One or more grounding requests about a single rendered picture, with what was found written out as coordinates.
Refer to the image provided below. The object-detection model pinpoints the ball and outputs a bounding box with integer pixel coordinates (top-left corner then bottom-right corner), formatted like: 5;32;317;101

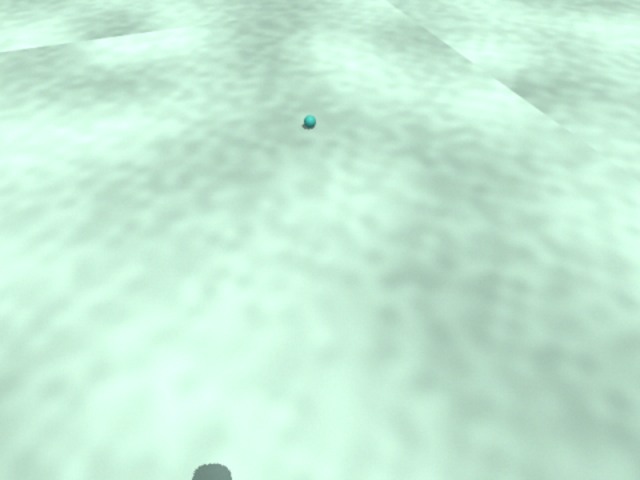
304;115;316;128

